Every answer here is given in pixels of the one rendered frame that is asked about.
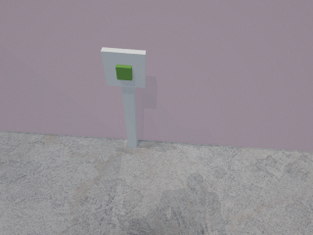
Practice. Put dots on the button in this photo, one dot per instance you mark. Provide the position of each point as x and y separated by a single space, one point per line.
124 72

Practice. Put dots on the panel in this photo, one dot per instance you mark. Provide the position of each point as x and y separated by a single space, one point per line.
127 57

